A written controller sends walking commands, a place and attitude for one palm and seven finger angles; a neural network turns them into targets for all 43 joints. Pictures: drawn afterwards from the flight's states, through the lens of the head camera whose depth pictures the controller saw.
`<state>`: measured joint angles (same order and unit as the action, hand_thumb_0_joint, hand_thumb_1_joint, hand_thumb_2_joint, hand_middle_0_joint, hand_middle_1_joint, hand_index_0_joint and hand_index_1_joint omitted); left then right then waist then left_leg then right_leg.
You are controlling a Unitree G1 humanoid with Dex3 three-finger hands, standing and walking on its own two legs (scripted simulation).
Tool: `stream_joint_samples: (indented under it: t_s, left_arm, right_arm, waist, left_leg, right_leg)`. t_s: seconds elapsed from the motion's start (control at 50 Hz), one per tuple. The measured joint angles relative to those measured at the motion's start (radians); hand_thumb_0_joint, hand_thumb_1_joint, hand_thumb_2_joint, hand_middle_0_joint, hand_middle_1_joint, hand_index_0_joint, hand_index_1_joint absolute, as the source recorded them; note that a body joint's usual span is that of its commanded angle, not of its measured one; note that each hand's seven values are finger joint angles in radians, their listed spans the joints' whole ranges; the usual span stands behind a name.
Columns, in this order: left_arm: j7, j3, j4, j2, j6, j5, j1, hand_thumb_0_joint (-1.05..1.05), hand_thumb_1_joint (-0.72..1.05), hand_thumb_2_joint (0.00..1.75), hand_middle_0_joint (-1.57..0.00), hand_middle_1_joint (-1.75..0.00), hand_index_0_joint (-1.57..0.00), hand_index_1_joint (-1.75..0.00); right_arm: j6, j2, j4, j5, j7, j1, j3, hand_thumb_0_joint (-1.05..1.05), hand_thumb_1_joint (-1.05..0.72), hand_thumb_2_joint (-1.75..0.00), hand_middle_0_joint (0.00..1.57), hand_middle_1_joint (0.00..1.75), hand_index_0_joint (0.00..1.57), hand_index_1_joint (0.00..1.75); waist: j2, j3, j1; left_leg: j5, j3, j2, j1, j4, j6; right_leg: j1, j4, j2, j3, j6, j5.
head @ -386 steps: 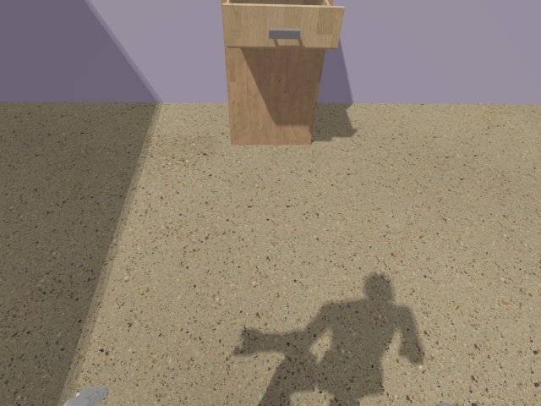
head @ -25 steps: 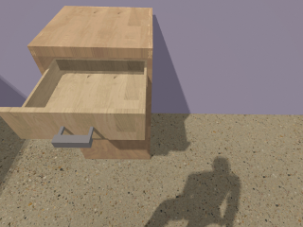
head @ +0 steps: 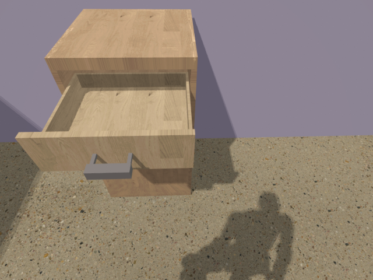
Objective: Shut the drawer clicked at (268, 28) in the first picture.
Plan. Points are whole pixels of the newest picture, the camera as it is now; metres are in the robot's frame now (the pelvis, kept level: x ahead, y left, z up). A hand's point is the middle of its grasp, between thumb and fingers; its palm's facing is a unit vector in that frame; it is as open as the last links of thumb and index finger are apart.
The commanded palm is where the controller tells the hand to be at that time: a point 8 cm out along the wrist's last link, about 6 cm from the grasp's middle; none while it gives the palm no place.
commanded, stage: look again from close up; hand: left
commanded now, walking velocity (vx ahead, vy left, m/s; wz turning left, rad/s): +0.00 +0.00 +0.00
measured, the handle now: (110, 164) +0.38 +0.22 +0.01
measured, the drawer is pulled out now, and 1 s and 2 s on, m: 0.30 0.30 0.30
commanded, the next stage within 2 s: shuffle to correct the standing spot in 0.02 s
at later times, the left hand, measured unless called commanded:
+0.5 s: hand out of the picture +0.01 +0.16 -0.19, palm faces +0.13 -0.98 -0.15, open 7.4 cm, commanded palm none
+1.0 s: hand (113, 265) +0.19 +0.20 -0.17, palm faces +0.12 -0.96 -0.26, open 7.3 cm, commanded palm none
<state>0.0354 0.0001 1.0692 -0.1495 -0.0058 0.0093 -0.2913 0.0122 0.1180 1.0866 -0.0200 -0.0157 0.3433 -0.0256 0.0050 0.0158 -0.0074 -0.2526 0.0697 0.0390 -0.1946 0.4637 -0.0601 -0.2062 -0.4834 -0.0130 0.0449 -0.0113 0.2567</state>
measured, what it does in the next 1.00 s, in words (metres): walks ahead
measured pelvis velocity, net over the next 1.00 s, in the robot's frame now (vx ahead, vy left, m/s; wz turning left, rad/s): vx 0.14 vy -0.01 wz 0.10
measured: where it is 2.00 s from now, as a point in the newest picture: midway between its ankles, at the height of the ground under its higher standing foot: outside the picture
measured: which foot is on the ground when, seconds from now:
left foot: down 0.00-1.00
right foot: down 0.00-0.60, up 0.62-1.00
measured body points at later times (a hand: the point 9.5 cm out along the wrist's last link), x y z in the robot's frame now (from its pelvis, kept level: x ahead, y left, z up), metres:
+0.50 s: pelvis +0.06 +0.00 -0.01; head +0.08 +0.02 +0.44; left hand +0.00 +0.21 -0.17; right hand +0.06 -0.22 -0.17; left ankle +0.01 +0.07 -0.73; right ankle +0.00 -0.11 -0.74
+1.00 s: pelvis +0.14 -0.01 +0.00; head +0.19 -0.01 +0.44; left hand +0.19 +0.25 -0.15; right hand +0.17 -0.22 -0.16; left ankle +0.07 +0.08 -0.74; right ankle +0.19 -0.12 -0.72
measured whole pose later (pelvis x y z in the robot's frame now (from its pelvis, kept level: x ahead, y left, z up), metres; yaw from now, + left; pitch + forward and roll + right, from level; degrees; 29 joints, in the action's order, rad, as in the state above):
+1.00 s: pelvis +0.14 -0.01 +0.00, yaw +6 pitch -1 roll +0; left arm 0.04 -0.05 0.96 -0.20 0.03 0.01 -0.16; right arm -0.01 0.14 1.03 -0.03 -0.03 0.25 0.02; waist 0.02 0.14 -0.01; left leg -0.36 0.06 0.00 -0.12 0.50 -0.04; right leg -0.39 -0.71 -0.03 0.05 -0.01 0.28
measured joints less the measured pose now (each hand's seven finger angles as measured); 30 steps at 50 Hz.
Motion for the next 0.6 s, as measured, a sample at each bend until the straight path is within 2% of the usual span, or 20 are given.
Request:
stream_joint_samples:
  t_s: [0.18,0.3,0.38,0.46,0.54,0.58,0.6]
  left_arm:
    - [-0.003,0.006,0.029,0.02,0.003,0.0,-0.03,0.0,0.91,0.9,-0.2,-0.3,-0.2,-0.3]
    - [-0.012,0.003,0.041,0.024,0.011,0.015,-0.061,0.0,0.91,0.9,-0.2,-0.3,-0.2,-0.3]
    - [-0.016,-0.003,0.037,0.025,0.001,0.017,-0.075,0.0,0.91,0.9,-0.2,-0.3,-0.2,-0.3]
    - [-0.013,-0.012,0.027,0.024,-0.023,0.013,-0.083,0.0,0.91,0.9,-0.2,-0.3,-0.2,-0.3]
    - [-0.001,-0.023,0.022,0.012,-0.046,0.02,-0.101,0.0,0.91,0.9,-0.2,-0.3,-0.2,-0.3]
    - [0.001,-0.023,0.029,0.008,-0.042,0.019,-0.118,0.0,0.91,0.9,-0.2,-0.3,-0.2,-0.3]
    - [-0.002,-0.023,0.037,0.008,-0.036,0.015,-0.126,0.0,0.91,0.9,-0.2,-0.3,-0.2,-0.3]
  right_arm:
    - [0.009,0.009,0.022,0.005,-0.005,-0.012,0.001,0.01,-0.91,-0.9,0.2,0.29,0.2,0.3]
    - [-0.004,0.015,0.025,0.001,-0.001,-0.005,0.012,0.01,-0.91,-0.9,0.2,0.29,0.2,0.3]
    - [-0.003,0.02,0.024,0.001,-0.001,0.003,0.018,0.01,-0.91,-0.9,0.2,0.29,0.2,0.3]
    - [0.004,0.024,0.017,0.004,0.0,0.0,0.019,0.01,-0.91,-0.9,0.2,0.29,0.2,0.3]
    - [0.0,0.016,0.007,0.002,0.007,-0.033,0.025,0.01,-0.91,-0.9,0.2,0.29,0.2,0.3]
    - [0.005,0.024,-0.002,0.0,0.004,-0.059,0.028,0.02,-0.92,-0.9,0.2,0.29,0.2,0.3]
    - [0.019,0.031,-0.011,-0.002,0.004,-0.069,0.03,0.02,-0.93,-0.9,0.2,0.29,0.2,0.3]
  waist:
    - [-0.013,0.011,0.008]
    - [-0.029,-0.004,0.006]
    - [-0.024,-0.009,0.01]
    - [-0.011,-0.003,0.012]
    - [-0.036,0.015,0.03]
    - [-0.057,0.028,0.035]
    - [-0.063,0.034,0.033]
  left_leg:
    - [0.005,0.005,0.02,0.012,-0.024,-0.017]
    - [-0.036,-0.004,0.033,0.007,0.013,-0.023]
    - [-0.073,-0.02,0.031,-0.004,0.05,-0.019]
    - [-0.124,-0.043,0.016,-0.039,0.136,-0.011]
    - [-0.23,-0.005,-0.009,-0.119,0.297,-0.006]
    - [-0.176,0.013,-0.014,-0.113,0.209,-0.008]
    - [-0.076,0.024,-0.015,-0.099,0.176,-0.013]
  right_leg:
    - [0.004,0.006,-0.019,-0.006,0.017,0.004]
    - [-0.007,-0.056,-0.031,0.001,-0.004,0.068]
    - [-0.004,-0.076,-0.031,0.017,0.003,0.098]
    - [0.008,-0.086,-0.021,0.052,0.009,0.133]
    - [0.047,-0.084,-0.023,0.084,0.004,0.167]
    - [0.065,-0.103,-0.034,0.085,0.012,0.19]
    - [0.052,-0.156,-0.041,0.079,0.009,0.207]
